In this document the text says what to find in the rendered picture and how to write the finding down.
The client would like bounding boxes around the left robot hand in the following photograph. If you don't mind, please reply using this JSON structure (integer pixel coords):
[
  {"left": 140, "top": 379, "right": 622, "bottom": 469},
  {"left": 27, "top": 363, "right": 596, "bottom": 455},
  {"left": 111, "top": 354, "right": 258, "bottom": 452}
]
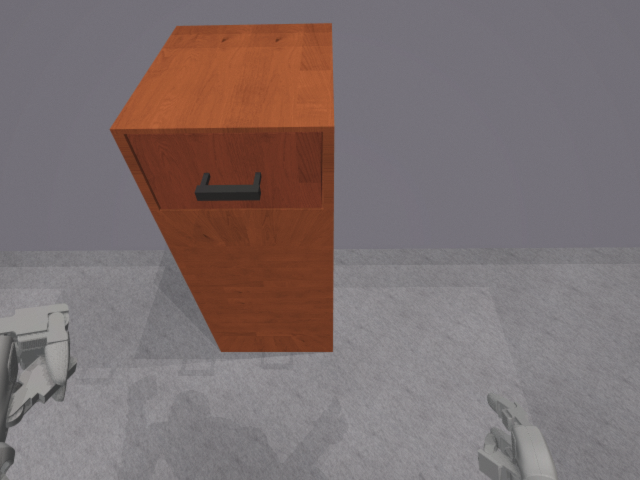
[{"left": 0, "top": 303, "right": 77, "bottom": 443}]

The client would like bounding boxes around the cabinet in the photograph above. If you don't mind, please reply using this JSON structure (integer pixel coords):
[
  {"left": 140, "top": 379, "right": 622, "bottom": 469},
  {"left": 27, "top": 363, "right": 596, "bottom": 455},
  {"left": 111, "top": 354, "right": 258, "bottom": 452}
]
[{"left": 110, "top": 23, "right": 334, "bottom": 352}]

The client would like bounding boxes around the handle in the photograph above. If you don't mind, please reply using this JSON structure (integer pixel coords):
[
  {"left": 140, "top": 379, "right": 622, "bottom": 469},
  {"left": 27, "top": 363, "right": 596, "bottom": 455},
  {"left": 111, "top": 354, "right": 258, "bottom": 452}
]
[{"left": 195, "top": 172, "right": 261, "bottom": 201}]

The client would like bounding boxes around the drawer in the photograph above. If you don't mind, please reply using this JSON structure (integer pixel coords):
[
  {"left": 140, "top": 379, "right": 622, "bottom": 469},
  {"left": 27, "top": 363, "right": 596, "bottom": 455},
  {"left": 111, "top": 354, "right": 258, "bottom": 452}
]
[{"left": 127, "top": 132, "right": 323, "bottom": 209}]

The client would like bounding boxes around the right robot hand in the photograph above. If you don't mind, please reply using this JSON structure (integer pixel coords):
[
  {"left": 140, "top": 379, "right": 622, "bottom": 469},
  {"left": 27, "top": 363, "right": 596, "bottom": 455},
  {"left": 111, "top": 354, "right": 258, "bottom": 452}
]
[{"left": 478, "top": 392, "right": 558, "bottom": 480}]

